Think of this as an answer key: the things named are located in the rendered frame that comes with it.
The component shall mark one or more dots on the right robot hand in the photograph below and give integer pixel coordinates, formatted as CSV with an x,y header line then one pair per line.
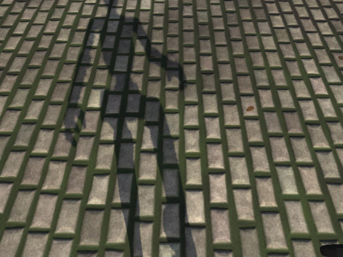
x,y
333,250

